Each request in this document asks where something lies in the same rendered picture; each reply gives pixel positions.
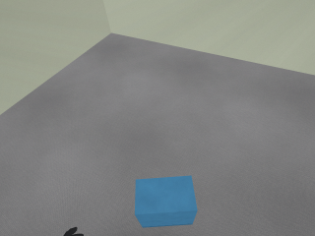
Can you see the carton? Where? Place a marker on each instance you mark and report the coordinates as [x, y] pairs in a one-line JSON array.
[[165, 201]]

